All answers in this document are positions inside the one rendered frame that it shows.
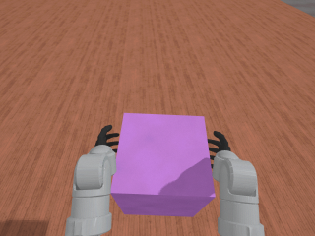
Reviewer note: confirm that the robot right forearm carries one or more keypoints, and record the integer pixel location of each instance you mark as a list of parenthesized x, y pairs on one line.
[(239, 197)]

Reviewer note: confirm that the carton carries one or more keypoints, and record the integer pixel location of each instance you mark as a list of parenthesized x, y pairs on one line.
[(163, 165)]

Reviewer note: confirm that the left robot hand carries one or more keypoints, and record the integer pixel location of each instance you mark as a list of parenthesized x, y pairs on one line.
[(103, 137)]

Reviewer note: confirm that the robot left forearm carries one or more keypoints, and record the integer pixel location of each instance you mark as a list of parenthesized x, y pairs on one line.
[(90, 214)]

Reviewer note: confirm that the right robot hand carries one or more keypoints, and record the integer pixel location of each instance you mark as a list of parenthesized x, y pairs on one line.
[(222, 144)]

